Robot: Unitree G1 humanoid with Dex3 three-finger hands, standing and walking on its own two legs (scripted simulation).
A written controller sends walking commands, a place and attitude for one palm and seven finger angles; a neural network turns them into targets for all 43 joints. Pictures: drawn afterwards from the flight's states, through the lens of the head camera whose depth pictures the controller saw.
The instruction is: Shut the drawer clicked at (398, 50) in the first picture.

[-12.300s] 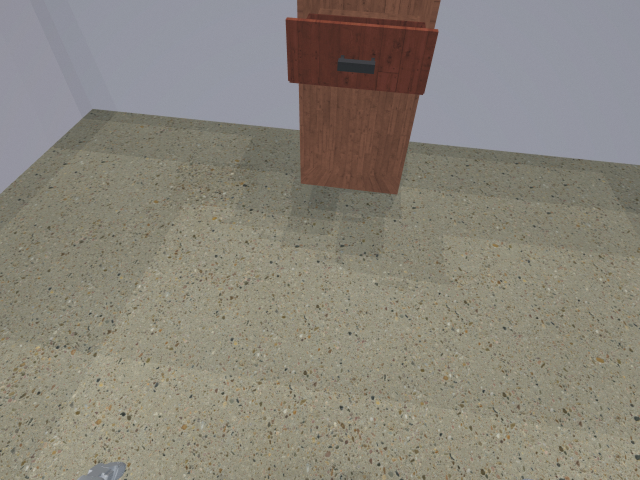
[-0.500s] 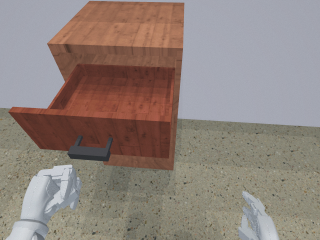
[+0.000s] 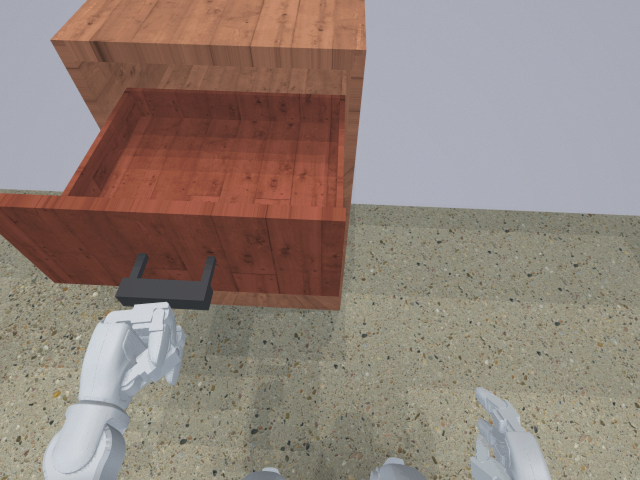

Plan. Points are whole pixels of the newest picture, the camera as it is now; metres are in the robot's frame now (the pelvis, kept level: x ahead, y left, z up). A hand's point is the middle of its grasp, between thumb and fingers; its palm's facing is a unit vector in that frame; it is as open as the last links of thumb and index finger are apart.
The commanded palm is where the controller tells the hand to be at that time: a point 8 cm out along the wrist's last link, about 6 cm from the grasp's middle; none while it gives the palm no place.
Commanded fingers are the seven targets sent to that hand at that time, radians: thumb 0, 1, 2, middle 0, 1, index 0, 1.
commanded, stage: bring the fist close to the handle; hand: left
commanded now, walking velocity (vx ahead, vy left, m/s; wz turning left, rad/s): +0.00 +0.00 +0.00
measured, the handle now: (170, 278) +0.35 +0.21 +0.04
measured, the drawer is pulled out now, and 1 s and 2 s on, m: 0.30 0.28 0.15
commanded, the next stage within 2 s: push the drawer shut in 0.54 s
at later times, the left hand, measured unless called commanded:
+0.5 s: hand (186, 346) +0.26 +0.17 +0.04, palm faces +0.00 -1.00 -0.05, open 3.3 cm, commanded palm +0.24 +0.23 +0.04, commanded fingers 0.00 0.90 0.90 -1.40 -1.60 -1.40 -1.60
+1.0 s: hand (192, 327) +0.29 +0.17 +0.04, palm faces -0.01 -1.00 -0.06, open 3.0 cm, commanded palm +0.28 +0.23 +0.04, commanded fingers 0.00 0.90 0.90 -1.40 -1.60 -1.40 -1.60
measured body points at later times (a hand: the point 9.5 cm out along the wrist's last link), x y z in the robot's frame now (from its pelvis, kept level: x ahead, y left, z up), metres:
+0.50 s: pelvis +0.00 -0.01 -0.01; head +0.06 -0.01 +0.43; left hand +0.26 +0.23 +0.04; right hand +0.16 -0.24 -0.10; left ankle -0.02 +0.11 -0.68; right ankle +0.03 -0.12 -0.68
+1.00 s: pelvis -0.01 -0.02 -0.01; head +0.06 -0.02 +0.43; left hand +0.28 +0.23 +0.04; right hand +0.16 -0.25 -0.11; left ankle -0.02 +0.11 -0.68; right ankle +0.03 -0.12 -0.69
